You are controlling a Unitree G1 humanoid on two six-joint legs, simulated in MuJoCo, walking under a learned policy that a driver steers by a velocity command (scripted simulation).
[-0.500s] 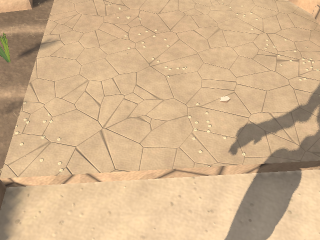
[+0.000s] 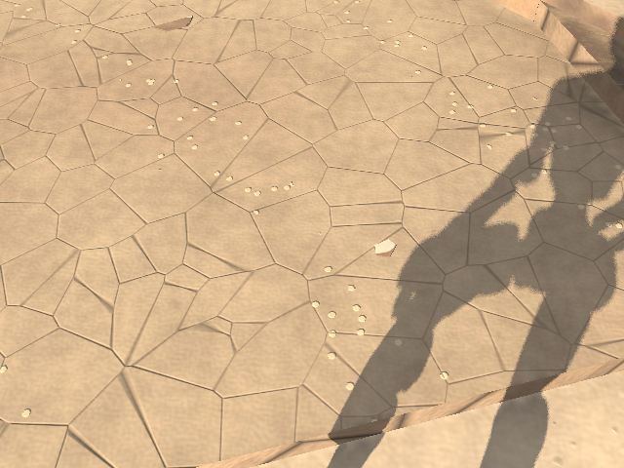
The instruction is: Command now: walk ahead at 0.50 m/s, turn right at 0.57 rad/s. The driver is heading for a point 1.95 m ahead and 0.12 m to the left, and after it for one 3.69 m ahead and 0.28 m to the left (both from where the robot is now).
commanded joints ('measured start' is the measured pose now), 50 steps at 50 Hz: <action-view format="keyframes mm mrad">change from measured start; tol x32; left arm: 1 36 174 42 -41 7 -12 9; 25 -361 17 -56 -144 29 10 -38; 31 101 175 -1 -10 63 -19 15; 50 138 31 -63 153 -4 -75 62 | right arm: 1 -126 -80 -14 -97 10 -25 0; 7 292 -238 -62 -22 -19 -68 -46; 32 376 -3 -5 105 43 -37 -17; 50 -138 90 48 -130 5 38 -2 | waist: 1 18 -115 0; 8 -129 322 -288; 32 27 -285 -297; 50 -70 -63 13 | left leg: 1 54 -54 31 -95 40 1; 6 514 -88 12 -272 -65 71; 8 866 344 -633 -496 -411 218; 29 577 111 107 -218 731 191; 32 11 -138 125 552 -444 109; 41 -457 -71 10 1190 -285 156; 50 -313 -59 214 534 -205 168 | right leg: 1 -24 -248 201 -45 280 -125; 6 -124 -188 224 268 421 -36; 8 -492 45 2 755 -323 26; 10 -549 -100 2 866 -207 12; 29 -125 -70 -234 211 67 -8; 32 359 -576 517 -26 58 -185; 43 -157 -355 -74 -140 -80 -17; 50 46 -357 -257 -196 658 -26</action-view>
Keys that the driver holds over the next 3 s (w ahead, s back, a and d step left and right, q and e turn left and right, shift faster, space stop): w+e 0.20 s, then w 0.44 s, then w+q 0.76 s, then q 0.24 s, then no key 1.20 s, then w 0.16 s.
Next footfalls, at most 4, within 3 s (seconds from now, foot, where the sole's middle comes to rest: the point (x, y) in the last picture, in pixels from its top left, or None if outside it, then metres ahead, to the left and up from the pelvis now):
0.14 left None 0.24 0.14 -0.78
0.62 right None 0.42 -0.11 -0.78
1.10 left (355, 332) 0.73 0.00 -0.70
1.56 right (409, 221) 1.07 -0.13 -0.70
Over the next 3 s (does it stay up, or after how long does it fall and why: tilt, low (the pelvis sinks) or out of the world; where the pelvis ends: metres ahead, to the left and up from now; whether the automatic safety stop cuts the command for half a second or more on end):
stays up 0.98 -0.05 0.08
